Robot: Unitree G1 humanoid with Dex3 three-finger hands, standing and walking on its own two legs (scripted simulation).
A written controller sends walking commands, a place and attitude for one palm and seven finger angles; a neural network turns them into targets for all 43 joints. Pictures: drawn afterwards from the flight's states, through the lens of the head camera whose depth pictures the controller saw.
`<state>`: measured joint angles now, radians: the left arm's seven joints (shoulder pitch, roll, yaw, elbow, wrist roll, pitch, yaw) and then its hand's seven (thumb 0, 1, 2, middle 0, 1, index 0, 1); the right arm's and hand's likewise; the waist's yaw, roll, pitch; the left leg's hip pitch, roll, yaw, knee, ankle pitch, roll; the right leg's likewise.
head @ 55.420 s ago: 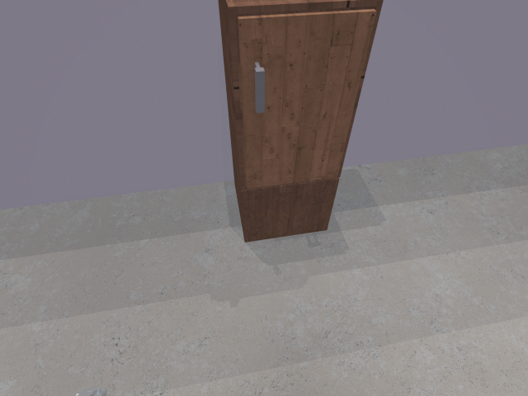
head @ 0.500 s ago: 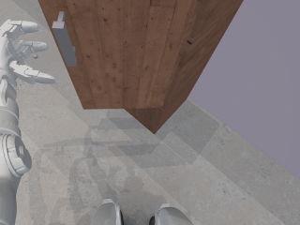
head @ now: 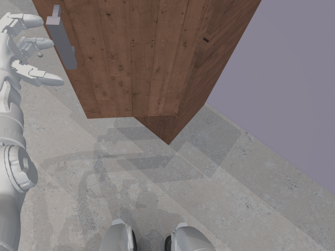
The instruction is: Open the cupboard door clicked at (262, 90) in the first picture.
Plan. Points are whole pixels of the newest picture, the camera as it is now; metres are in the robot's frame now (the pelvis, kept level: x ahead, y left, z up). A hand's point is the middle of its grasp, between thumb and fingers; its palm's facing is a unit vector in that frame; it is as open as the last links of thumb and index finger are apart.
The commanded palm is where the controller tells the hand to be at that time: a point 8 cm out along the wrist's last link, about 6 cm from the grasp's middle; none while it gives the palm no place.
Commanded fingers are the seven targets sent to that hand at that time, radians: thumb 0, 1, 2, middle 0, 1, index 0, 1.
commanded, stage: slide the fingers in behind the handle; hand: left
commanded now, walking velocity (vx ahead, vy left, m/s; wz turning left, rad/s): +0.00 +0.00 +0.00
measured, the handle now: (64, 39) +0.58 +0.19 +0.10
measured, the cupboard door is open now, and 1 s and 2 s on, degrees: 46 46 46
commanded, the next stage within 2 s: close the thumb around the handle in 1.22 s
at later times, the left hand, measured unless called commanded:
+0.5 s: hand (61, 55) +0.52 +0.19 +0.10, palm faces +0.02 -1.00 +0.01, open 14.0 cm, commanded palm +0.50 +0.23 +0.10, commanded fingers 0.00 -0.50 0.30 -0.30 -1.20 -0.30 -1.20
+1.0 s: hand (73, 56) +0.52 +0.16 +0.10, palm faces +0.04 -1.00 -0.01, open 14.0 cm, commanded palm +0.50 +0.21 +0.10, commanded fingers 0.00 -0.50 0.30 -0.30 -1.20 -0.30 -1.20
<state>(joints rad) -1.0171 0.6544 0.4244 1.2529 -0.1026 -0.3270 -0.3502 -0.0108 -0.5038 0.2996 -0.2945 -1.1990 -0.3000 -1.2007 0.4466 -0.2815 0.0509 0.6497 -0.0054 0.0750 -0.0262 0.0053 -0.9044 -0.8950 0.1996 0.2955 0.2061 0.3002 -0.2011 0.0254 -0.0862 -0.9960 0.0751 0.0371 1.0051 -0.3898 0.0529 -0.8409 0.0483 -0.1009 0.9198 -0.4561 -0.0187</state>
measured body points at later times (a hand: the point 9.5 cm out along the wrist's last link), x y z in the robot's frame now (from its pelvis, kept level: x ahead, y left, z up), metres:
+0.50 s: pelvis +0.01 +0.00 +0.00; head +0.12 +0.02 +0.44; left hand +0.51 +0.24 +0.10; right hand +0.00 -0.27 -0.10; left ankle +0.04 +0.08 -0.67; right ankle -0.02 -0.12 -0.67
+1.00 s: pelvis +0.00 -0.02 +0.00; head +0.12 +0.00 +0.44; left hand +0.51 +0.22 +0.11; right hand -0.02 -0.28 -0.11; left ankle +0.04 +0.08 -0.67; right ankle -0.02 -0.12 -0.67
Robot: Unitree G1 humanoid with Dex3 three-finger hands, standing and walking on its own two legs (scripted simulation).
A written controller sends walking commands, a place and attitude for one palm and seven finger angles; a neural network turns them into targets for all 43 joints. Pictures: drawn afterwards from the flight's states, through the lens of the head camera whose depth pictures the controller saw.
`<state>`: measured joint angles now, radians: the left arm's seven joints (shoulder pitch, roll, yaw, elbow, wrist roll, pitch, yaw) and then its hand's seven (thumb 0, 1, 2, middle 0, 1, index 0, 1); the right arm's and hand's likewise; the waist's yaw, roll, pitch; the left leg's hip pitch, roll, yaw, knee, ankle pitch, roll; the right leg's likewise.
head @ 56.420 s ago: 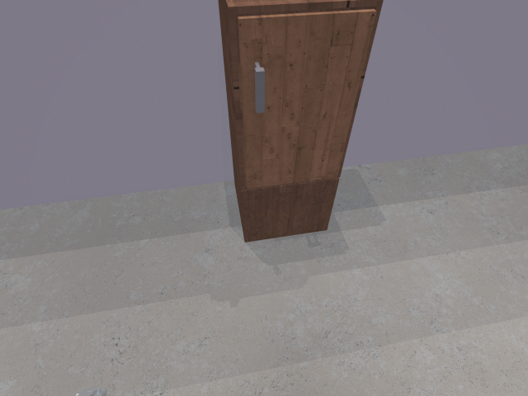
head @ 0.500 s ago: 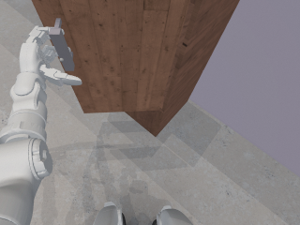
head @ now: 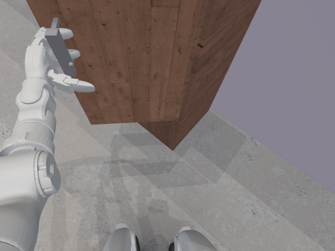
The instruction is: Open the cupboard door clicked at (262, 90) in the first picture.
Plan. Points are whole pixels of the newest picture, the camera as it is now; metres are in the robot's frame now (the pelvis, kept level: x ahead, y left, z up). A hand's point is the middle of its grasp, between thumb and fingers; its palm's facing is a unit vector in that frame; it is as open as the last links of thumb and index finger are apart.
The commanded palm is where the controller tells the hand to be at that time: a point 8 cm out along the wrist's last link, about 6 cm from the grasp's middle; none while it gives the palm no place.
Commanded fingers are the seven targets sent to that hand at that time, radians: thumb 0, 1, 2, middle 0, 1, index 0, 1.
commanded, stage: slide the fingers in behind the handle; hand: left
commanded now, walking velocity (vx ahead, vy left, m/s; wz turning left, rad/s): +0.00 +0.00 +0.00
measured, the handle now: (63, 48) +0.58 +0.20 +0.10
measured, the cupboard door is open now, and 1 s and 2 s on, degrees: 46 46 79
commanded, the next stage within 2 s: close the thumb around the handle in 0.22 s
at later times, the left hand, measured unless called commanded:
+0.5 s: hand (72, 63) +0.53 +0.17 +0.10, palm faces +0.01 -1.00 +0.00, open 13.2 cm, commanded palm +0.51 +0.21 +0.09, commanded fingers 0.00 0.06 0.54 -0.34 -1.26 -0.34 -1.26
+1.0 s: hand (71, 64) +0.53 +0.17 +0.10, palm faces +0.01 -1.00 +0.00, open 5.7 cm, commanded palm +0.51 +0.22 +0.09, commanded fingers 0.00 0.90 0.90 -0.40 -1.35 -0.40 -1.35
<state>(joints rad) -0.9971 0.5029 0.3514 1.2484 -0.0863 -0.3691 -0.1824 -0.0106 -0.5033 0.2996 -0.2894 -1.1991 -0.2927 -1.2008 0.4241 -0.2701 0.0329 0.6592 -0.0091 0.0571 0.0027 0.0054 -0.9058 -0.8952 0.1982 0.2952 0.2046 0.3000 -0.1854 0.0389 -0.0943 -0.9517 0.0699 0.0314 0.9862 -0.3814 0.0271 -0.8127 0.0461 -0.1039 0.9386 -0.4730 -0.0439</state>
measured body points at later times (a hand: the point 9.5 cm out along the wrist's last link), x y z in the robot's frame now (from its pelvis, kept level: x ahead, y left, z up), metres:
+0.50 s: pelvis +0.01 +0.00 +0.00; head +0.13 +0.02 +0.44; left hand +0.52 +0.23 +0.10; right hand -0.01 -0.26 -0.11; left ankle +0.04 +0.10 -0.68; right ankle -0.02 -0.10 -0.68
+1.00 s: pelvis +0.01 +0.01 +0.00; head +0.12 +0.02 +0.44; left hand +0.52 +0.23 +0.10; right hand -0.01 -0.26 -0.11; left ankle +0.04 +0.10 -0.68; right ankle -0.02 -0.10 -0.68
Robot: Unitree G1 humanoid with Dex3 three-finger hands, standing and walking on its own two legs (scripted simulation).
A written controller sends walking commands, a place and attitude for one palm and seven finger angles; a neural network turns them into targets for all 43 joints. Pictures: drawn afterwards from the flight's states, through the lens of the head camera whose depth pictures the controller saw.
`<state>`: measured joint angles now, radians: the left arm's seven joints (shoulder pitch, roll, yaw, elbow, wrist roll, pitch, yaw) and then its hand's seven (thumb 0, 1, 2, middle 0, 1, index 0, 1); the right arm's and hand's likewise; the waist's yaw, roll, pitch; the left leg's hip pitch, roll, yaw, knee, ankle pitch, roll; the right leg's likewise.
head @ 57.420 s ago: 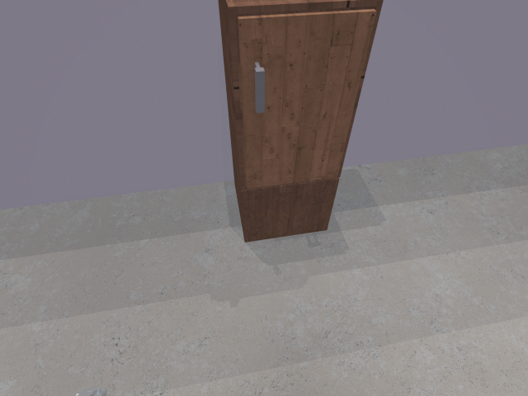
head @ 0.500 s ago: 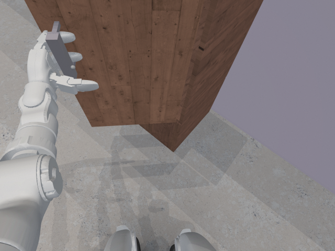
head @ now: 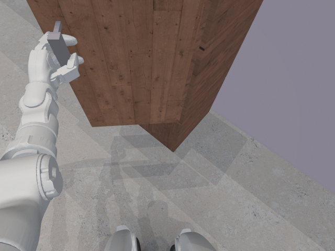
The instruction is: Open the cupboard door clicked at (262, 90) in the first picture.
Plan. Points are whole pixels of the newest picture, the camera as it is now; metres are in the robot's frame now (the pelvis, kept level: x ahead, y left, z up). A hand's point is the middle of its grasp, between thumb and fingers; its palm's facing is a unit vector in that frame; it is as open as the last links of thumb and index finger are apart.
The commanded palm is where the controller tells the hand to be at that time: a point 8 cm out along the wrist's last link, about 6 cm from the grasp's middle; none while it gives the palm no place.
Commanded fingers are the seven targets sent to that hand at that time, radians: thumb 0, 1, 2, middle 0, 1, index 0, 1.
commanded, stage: close the thumb around the handle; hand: left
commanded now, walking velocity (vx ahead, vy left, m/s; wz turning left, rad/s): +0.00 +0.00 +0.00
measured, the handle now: (65, 52) +0.57 +0.19 +0.09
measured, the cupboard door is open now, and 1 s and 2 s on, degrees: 46 79 93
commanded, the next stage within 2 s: pull the door open along its arc in 0.02 s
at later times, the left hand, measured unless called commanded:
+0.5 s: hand (75, 86) +0.47 +0.16 +0.09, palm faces -0.01 -1.00 +0.00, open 6.0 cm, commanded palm +0.41 +0.22 +0.09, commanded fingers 0.00 0.90 0.90 -0.40 -1.35 -0.40 -1.35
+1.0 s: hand (113, 128) +0.36 +0.08 +0.10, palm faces +0.41 -0.91 +0.02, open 6.2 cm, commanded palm +0.30 +0.12 +0.09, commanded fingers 0.00 0.90 0.90 -0.40 -1.35 -0.40 -1.35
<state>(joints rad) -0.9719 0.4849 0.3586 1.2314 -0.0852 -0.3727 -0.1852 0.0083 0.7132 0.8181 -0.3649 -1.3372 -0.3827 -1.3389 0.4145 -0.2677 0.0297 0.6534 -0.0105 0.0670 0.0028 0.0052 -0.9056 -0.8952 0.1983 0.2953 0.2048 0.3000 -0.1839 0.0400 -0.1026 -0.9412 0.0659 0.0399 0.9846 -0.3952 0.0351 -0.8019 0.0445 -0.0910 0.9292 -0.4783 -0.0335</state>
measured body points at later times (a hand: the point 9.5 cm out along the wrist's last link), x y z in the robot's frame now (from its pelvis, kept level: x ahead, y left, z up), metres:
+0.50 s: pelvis +0.01 +0.00 +0.01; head +0.09 +0.00 +0.45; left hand +0.46 +0.22 +0.10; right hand +0.02 -0.26 -0.11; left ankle +0.04 +0.10 -0.68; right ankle -0.02 -0.10 -0.68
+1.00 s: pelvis +0.01 -0.03 +0.02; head +0.03 -0.04 +0.47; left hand +0.33 +0.13 +0.10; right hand +0.18 -0.25 -0.08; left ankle +0.04 +0.10 -0.68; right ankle -0.02 -0.10 -0.68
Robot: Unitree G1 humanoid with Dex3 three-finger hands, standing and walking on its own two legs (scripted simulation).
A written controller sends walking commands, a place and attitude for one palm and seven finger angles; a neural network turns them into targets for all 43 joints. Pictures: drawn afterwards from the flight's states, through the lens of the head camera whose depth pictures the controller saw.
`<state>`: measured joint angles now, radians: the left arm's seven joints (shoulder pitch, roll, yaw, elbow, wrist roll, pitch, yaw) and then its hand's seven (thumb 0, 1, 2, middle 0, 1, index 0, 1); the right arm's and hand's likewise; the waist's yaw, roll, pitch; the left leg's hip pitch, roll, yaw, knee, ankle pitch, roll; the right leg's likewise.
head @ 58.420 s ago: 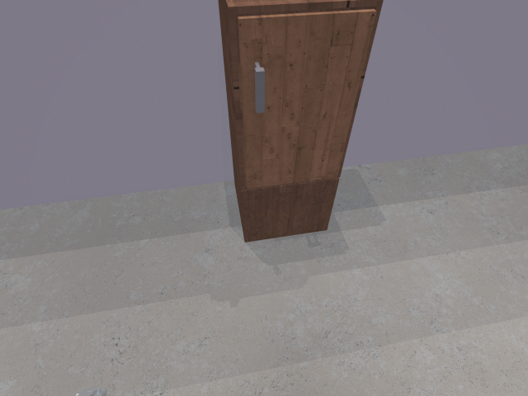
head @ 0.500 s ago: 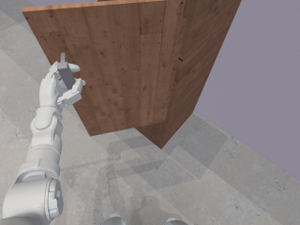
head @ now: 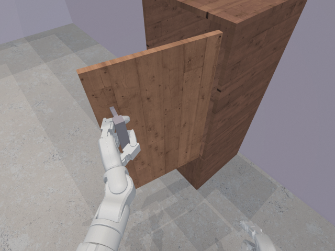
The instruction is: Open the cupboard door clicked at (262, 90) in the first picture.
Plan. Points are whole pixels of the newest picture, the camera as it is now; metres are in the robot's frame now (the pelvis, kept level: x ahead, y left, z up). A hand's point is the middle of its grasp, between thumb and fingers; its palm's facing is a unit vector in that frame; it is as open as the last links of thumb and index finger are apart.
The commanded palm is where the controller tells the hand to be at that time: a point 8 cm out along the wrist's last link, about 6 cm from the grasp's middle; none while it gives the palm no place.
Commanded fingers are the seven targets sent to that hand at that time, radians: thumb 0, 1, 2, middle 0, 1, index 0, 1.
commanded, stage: pull the door open along its arc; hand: left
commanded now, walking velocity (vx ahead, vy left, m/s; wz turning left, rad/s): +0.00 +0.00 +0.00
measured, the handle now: (120, 130) +0.40 +0.14 +0.07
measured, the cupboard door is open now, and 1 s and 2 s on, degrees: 79 93 97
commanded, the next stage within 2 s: open thumb and fingers to let go in 0.22 s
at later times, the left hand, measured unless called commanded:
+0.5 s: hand (157, 163) +0.30 +0.04 +0.07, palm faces +0.32 -0.95 -0.02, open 6.4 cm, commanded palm +0.25 +0.08 +0.07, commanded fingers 0.00 0.20 0.60 -0.35 -1.27 -0.35 -1.27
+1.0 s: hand (156, 163) +0.30 +0.04 +0.07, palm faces +0.30 -0.95 -0.02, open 14.3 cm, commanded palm +0.25 +0.08 +0.07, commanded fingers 0.00 -0.50 0.30 -0.19 -0.55 -0.19 -0.55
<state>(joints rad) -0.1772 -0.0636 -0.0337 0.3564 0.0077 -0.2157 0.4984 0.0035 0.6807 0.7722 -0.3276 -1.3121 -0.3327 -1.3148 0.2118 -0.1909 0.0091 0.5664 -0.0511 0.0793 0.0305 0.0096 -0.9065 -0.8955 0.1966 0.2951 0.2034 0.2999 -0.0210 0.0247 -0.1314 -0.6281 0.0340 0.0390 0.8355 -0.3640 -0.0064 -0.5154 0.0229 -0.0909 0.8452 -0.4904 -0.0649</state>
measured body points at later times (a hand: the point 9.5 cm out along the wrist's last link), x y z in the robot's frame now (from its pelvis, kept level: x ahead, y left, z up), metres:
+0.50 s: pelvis +0.00 -0.02 +0.00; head +0.01 -0.05 +0.45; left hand +0.28 +0.09 +0.08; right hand +0.18 -0.24 -0.10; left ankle +0.03 +0.13 -0.70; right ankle -0.04 -0.07 -0.70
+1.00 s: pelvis -0.01 -0.01 +0.00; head +0.01 -0.04 +0.45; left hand +0.28 +0.09 +0.07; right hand +0.16 -0.23 -0.11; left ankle +0.03 +0.13 -0.70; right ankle -0.04 -0.07 -0.70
